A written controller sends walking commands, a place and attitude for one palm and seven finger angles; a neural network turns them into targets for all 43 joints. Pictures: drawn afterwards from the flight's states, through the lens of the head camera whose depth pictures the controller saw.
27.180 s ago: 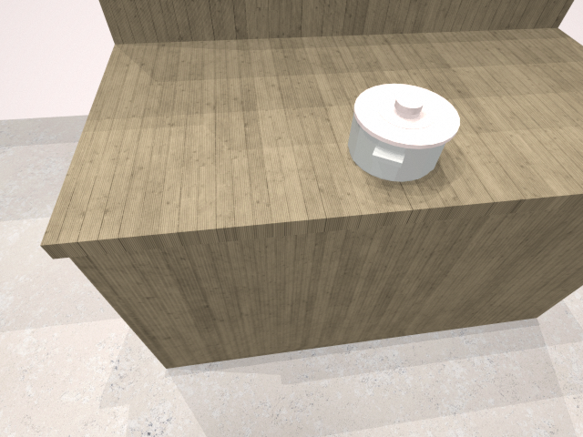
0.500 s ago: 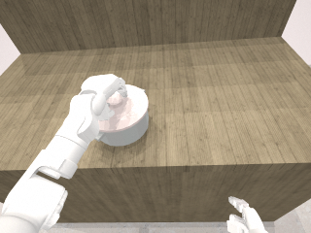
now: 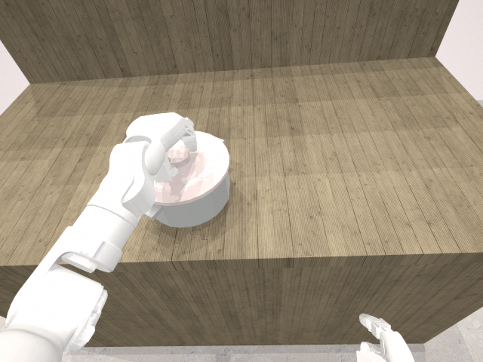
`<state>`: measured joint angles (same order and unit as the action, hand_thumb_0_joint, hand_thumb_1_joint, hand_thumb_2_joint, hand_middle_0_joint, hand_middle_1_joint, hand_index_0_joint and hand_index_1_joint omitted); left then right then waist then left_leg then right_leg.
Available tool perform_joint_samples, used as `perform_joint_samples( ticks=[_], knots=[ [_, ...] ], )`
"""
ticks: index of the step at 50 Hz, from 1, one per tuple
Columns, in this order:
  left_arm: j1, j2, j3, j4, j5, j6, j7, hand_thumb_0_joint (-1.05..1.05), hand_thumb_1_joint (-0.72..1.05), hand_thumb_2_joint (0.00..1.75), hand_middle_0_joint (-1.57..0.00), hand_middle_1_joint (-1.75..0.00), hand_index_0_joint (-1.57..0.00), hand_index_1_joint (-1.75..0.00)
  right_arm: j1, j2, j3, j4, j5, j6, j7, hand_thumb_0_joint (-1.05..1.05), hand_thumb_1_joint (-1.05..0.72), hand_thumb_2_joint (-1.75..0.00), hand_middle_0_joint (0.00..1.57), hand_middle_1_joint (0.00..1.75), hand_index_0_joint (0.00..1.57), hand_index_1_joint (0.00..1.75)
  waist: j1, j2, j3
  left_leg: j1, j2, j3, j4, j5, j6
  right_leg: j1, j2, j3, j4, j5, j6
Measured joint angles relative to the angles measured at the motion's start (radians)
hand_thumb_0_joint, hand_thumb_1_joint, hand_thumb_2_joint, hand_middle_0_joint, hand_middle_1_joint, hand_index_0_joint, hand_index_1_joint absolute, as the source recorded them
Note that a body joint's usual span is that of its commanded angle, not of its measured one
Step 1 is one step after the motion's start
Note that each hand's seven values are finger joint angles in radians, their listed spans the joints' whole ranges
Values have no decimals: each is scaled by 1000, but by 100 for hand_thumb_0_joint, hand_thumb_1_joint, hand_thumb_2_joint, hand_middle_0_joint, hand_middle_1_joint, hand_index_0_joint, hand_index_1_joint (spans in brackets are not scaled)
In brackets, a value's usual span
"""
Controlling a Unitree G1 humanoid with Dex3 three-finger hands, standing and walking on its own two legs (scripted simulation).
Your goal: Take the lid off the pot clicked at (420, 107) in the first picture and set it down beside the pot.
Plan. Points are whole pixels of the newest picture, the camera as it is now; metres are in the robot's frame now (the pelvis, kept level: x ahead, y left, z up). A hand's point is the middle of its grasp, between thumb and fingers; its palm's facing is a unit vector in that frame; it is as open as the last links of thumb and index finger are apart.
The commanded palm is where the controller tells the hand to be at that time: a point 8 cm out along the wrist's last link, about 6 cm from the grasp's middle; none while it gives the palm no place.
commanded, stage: close the fingers and squeeze the knob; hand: left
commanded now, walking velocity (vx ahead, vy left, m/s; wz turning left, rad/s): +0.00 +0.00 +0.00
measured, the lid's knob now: (177, 156) +0.45 +0.14 +0.11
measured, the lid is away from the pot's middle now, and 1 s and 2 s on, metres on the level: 0.00 0.01 0.01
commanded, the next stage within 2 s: lift the lid straight up in 0.46 s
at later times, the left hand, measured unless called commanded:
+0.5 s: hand (167, 159) +0.42 +0.14 +0.13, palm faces -0.25 -0.08 -0.96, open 8.2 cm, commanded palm +0.40 +0.14 +0.19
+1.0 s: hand (169, 153) +0.41 +0.13 +0.15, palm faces -0.23 -0.07 -0.97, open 8.2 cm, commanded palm +0.39 +0.14 +0.23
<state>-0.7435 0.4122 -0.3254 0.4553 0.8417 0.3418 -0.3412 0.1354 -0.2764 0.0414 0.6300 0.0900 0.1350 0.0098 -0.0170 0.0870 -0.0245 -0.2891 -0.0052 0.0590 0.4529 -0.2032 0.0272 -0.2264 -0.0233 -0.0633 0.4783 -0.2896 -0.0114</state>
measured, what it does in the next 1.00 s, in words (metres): stands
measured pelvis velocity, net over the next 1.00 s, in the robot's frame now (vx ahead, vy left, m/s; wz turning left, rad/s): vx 0.00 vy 0.00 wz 0.01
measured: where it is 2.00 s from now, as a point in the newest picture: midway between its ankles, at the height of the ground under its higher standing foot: outside the picture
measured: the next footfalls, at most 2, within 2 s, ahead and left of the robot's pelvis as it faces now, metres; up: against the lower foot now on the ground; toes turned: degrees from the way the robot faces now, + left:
none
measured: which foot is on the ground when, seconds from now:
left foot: down 0.00-1.00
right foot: down 0.00-1.00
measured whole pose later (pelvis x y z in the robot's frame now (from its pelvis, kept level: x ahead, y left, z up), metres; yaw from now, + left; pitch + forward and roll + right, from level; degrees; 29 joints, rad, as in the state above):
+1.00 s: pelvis +0.00 +0.00 +0.00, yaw +0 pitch +2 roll +0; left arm -0.78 0.41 -0.36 0.41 0.82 0.36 -0.37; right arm 0.12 -0.27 0.04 0.65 0.08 0.11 0.01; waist -0.01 0.10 -0.01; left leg -0.27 -0.01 0.05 0.43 -0.19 0.03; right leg -0.20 -0.03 -0.07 0.46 -0.28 -0.01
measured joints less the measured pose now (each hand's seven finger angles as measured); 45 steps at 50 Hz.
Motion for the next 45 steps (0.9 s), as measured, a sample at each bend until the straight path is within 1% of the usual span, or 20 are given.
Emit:
perform_joint_samples(
  ticks=[4, 11, 15, 23, 31, 38, 41, 45],
  knots=[
    [8, 1, -2, -7, 0, 3, 6, 2, 12, 102, -76, -87, -65, -79, -3, 2, 0, -3, 0, 0, 3, 1, -90, -90, 19, 30, 20, 30, -2, 1, 0, 2, 0, 0, 0, 0, 0, 2, 0, 0, 0, 0, 0],
    [-26, -10, -14, 34, 1, 2, 6, 3, 12, 102, -77, -89, -66, -79, -10, 4, 6, 5, 2, 1, -5, 1, -90, -90, 19, 30, 20, 30, 4, -4, 0, -3, 0, -4, 1, 3, -1, -2, 1, -3, 2, 1, -1],
    [-27, -5, 0, 47, 2, -7, 3, 2, 11, 102, -78, -90, -67, -79, -11, 6, 9, 4, 1, -3, -9, 1, -90, -90, 19, 30, 20, 30, -1, -5, 0, -3, 2, -2, -1, 4, -2, -3, 3, -1, 0, 4, -2],
    [-28, -2, 0, 48, 2, -5, -1, 2, 10, 102, -78, -91, -68, -79, 0, 1, 3, 1, 1, -3, -8, 1, -90, -90, 19, 30, 20, 30, -5, -6, -1, -1, 3, -1, -1, 4, -2, -1, 3, 0, -2, 4, -2],
    [-47, -11, -12, 65, 5, 2, -1, 2, 9, 103, -79, -91, -68, -80, 6, -1, 0, 10, 2, -1, -10, 1, -90, -90, 19, 30, 20, 30, -1, -7, -1, -6, 1, -2, 0, 4, 0, -5, 1, -1, -1, 4, -1],
    [-30, 2, -18, 25, -4, 10, -18, 1, 9, 102, -80, -91, -68, -80, 7, 4, -5, 8, -4, -13, -7, 1, -90, -90, 19, 30, 20, 30, -6, 0, 5, 4, -1, -1, -6, 4, 2, 5, 0, 1, -8, 6, 1],
    [-22, 3, -28, 1, 0, 10, -19, 1, 9, 102, -80, -91, -68, -80, 6, 4, -6, 10, -5, -20, -4, 1, -90, -90, 19, 30, 20, 30, -3, 5, 6, 10, -3, 0, -9, 5, 3, 11, -2, 1, -11, 6, 2],
    [-24, 6, -37, -18, -9, 18, -22, 0, 10, 101, -80, -91, -68, -79, -1, 5, -6, 14, -6, -25, 1, 1, -90, -90, 19, 30, 20, 30, 2, 10, 9, 17, -6, -2, -15, 7, 5, 17, -4, 0, -14, 6, 4]
  ],
)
